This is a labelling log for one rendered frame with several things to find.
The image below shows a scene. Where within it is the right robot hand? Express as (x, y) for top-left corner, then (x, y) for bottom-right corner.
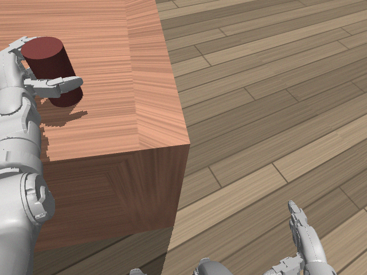
(263, 200), (327, 275)

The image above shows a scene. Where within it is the left robot hand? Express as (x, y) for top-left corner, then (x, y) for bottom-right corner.
(0, 36), (83, 98)

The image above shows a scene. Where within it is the left robot arm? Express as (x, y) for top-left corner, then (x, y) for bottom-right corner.
(0, 87), (55, 275)

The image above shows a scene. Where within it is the right robot arm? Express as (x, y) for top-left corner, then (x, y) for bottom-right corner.
(303, 262), (337, 275)

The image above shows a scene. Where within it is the can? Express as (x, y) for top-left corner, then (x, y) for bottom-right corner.
(21, 37), (83, 108)

